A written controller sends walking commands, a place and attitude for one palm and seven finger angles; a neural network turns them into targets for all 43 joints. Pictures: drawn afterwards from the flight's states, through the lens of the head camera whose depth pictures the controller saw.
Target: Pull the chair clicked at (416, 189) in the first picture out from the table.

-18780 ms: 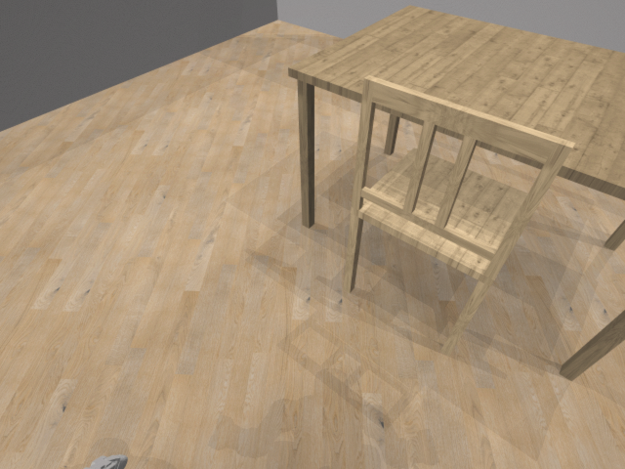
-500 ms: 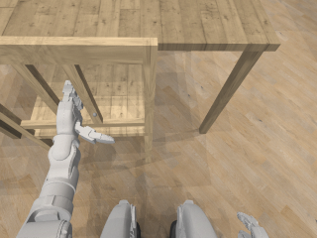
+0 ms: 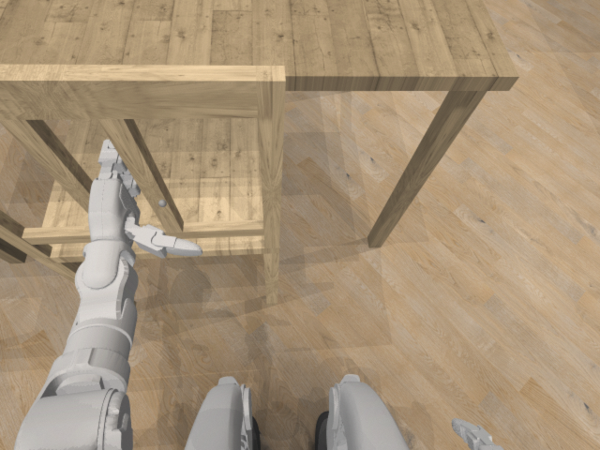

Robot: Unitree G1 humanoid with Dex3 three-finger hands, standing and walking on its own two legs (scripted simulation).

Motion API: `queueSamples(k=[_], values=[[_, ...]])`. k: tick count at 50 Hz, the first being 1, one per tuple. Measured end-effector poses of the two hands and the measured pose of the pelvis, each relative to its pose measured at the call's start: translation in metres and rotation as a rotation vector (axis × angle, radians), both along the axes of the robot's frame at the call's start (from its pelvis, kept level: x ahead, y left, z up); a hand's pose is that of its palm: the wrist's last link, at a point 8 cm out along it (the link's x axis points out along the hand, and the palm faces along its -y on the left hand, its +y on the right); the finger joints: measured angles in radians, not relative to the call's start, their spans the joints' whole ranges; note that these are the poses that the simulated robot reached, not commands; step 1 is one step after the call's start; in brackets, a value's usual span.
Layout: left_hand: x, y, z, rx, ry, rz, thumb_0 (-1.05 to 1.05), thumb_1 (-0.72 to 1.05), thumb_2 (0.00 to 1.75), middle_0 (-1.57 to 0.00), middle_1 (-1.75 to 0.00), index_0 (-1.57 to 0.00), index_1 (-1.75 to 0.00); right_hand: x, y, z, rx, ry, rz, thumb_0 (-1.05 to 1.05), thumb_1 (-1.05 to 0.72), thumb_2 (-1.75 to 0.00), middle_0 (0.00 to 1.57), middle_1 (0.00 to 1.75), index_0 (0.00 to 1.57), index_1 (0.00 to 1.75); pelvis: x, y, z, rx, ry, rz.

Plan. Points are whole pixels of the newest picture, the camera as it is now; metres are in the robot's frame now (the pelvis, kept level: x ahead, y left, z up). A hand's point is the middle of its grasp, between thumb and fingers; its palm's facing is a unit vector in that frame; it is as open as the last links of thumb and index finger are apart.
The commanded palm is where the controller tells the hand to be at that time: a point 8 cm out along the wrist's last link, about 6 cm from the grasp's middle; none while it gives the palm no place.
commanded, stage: push the fingers through the gap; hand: left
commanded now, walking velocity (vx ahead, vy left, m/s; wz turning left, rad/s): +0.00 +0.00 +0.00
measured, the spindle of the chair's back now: (79, 185) +0.46 +0.29 +0.01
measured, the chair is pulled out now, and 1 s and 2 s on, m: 0.00 0.00 0.05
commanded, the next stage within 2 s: hook a spindle and tug to test in 0.08 s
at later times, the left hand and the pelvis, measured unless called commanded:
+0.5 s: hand (169, 199) +0.44 +0.17 +0.02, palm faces +0.06 -1.00 -0.02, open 15.8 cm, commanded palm +0.41 +0.21 +0.02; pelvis +0.00 +0.01 +0.00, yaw +0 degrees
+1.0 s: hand (166, 195) +0.44 +0.17 +0.02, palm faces +0.08 -1.00 -0.02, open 6.7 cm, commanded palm +0.40 +0.21 +0.02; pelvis +0.01 +0.01 +0.00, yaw +0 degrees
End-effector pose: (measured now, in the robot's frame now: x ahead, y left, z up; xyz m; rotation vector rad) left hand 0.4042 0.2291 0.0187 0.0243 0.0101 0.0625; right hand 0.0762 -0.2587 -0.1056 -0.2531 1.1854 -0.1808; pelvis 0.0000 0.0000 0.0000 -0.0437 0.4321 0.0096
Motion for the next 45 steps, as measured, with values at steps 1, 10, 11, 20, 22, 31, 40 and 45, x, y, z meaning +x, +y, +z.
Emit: queueSamples(k=[1,10,11,20,22,31,40,45], values=[[0.0,0.001,0.0,-0.001,-0.003,0.0,-0.02,-0.5,0.3,-0.06,-0.08,-0.06,-0.08,0.001,0.0,0.0,-0.002,-0.001,0.002,0.01,-0.9,-0.9,0.2,0.3,0.2,0.3,0.0,0.0,0.0,-0.001,0.0,0.001],[0.005,0.001,0.001,-0.008,-0.008,-0.021,-0.02,-0.5,0.3,-0.06,-0.08,-0.06,-0.08,0.007,0.003,0.0,-0.007,-0.015,0.011,0.01,-0.9,-0.9,0.2,0.3,0.2,0.3,-0.001,0.004,-0.002,-0.007,0.004,0.004],[0.005,0.001,0.001,-0.008,-0.008,-0.022,-0.02,-0.5,0.3,-0.06,-0.08,-0.06,-0.08,0.008,0.004,0.0,-0.005,-0.017,0.01,0.01,-0.9,-0.9,0.2,0.3,0.2,0.3,-0.001,0.005,-0.001,-0.008,0.004,0.003],[0.004,-0.008,-0.001,-0.012,0.004,-0.017,-0.02,-0.5,0.3,-0.12,-0.28,-0.13,-0.29,0.012,0.012,0.0,0.011,-0.023,0.02,0.01,-0.9,-0.9,0.2,0.3,0.2,0.3,0.0,0.008,-0.001,-0.007,0.002,0.003],[0.006,-0.008,-0.001,-0.011,-0.003,-0.009,-0.02,-0.5,0.3,-0.15,-0.37,-0.15,-0.37,0.011,0.013,-0.001,0.01,-0.021,0.02,0.01,-0.9,-0.9,0.2,0.3,0.2,0.3,-0.001,0.008,-0.001,-0.007,0.004,0.003],[0.008,-0.006,-0.001,-0.003,-0.002,0.004,-0.02,-0.43,0.33,-0.3,-0.82,-0.29,-0.83,0.005,0.013,-0.005,0.015,0.01,0.011,0.01,-0.9,-0.9,0.2,0.3,0.2,0.3,0.0,0.009,-0.002,-0.009,0.008,0.004],[0.01,-0.005,0.0,-0.008,0.012,0.018,-0.01,-0.06,0.49,-0.41,-1.26,-0.4,-1.26,0.004,0.01,-0.001,0.015,0.016,-0.003,0.01,-0.9,-0.9,0.2,0.3,0.2,0.3,0.004,0.008,0.002,-0.008,0.008,0.001],[0.01,-0.004,0.0,-0.006,0.009,0.015,-0.01,0.2,0.6,-0.44,-1.37,-0.43,-1.38,0.007,0.008,0.001,0.012,0.017,-0.004,0.01,-0.9,-0.9,0.2,0.3,0.2,0.3,0.008,0.008,0.003,-0.009,0.01,0.0]])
